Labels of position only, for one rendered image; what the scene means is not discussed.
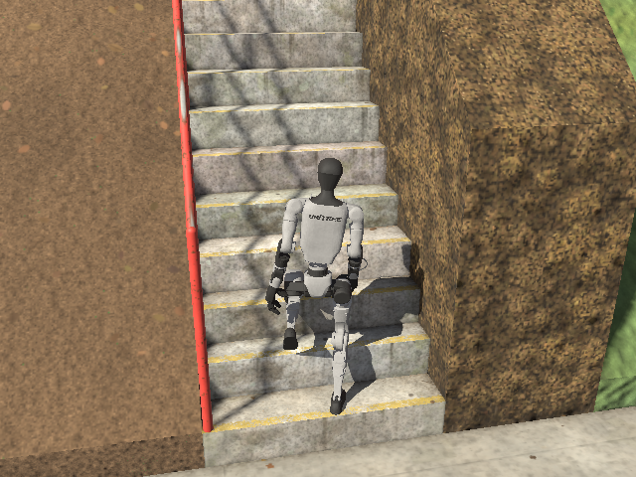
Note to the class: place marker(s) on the robot left hand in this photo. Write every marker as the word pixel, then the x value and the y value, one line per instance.
pixel 270 298

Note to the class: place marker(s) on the robot right hand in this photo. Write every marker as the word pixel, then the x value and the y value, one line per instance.
pixel 354 282

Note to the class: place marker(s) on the left robot upper arm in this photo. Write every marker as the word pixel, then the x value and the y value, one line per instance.
pixel 292 208

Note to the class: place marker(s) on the right robot forearm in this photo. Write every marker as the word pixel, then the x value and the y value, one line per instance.
pixel 354 265

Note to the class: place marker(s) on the left robot shin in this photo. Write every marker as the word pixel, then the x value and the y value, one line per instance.
pixel 292 310

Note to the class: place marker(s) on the robot shin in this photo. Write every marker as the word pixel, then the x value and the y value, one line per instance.
pixel 339 364
pixel 292 310

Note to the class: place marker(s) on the left robot forearm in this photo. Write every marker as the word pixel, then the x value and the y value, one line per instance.
pixel 279 267

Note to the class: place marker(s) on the right robot upper arm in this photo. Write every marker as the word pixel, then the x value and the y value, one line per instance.
pixel 356 215

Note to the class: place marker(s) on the right robot shin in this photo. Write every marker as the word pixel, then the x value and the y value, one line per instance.
pixel 339 364

